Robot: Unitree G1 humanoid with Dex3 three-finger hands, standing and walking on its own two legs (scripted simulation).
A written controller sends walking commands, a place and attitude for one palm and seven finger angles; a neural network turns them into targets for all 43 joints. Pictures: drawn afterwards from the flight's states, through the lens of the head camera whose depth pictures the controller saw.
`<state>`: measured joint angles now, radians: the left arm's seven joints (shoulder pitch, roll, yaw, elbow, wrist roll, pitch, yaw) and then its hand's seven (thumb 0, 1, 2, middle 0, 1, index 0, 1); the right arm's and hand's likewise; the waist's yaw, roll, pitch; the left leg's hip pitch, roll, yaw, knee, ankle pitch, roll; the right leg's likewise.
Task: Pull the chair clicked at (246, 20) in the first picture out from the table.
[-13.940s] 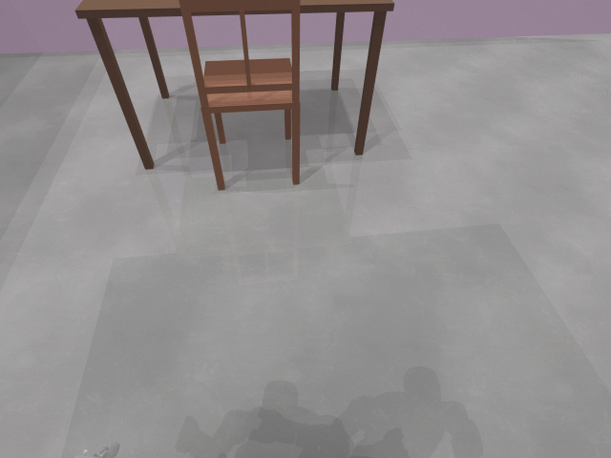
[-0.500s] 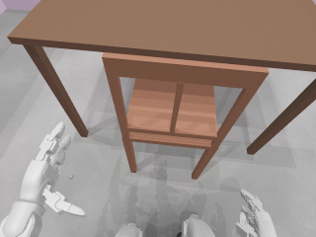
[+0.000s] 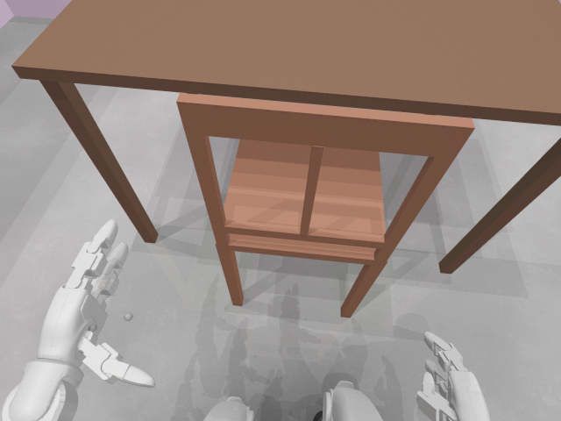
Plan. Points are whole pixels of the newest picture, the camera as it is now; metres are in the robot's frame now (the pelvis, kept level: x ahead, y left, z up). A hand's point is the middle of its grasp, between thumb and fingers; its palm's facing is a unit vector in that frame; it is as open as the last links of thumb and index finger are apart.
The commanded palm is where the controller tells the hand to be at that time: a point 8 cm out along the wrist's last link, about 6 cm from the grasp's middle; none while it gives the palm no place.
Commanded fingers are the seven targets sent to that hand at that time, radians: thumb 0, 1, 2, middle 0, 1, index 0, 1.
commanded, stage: aim the fingers beside a spindle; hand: left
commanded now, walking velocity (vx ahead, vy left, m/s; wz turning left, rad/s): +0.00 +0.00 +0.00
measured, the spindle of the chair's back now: (309, 194) +0.49 -0.03 -0.03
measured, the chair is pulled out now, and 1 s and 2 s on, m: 0.00 0.00 0.00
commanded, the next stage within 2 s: none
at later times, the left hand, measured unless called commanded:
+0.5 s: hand (154, 288) +0.29 +0.19 +0.02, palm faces -0.07 -1.00 -0.06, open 16.9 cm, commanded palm +0.27 +0.24 +0.02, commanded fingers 0.00 -0.50 0.30 -0.06 -0.08 -0.06 -0.08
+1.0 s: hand (178, 270) +0.32 +0.16 +0.01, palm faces -0.08 -1.00 -0.04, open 16.9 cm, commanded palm +0.31 +0.22 +0.00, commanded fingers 0.00 -0.50 0.30 -0.06 -0.08 -0.06 -0.08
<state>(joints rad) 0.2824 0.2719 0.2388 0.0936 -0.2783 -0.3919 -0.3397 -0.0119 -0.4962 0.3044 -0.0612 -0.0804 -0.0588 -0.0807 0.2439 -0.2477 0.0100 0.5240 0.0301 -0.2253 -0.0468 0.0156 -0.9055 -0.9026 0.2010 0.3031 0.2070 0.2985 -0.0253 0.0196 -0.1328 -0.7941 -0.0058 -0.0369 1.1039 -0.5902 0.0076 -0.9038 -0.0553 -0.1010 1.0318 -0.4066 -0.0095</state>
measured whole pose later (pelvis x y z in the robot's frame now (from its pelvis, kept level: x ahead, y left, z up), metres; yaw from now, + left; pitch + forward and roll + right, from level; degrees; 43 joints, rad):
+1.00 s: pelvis +0.00 +0.00 -0.02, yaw -1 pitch +21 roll -1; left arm -0.05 0.23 0.18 0.34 -0.20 -0.43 -0.25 -0.01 -0.50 0.30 -0.06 -0.08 -0.06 -0.08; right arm 0.24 -0.25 0.00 0.55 0.01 -0.15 -0.02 0.01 -0.91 -0.90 0.20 0.30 0.21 0.30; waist -0.05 0.02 -0.15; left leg -0.94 -0.01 -0.02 1.19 -0.62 0.01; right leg -1.06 -0.06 -0.08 1.12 -0.43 0.00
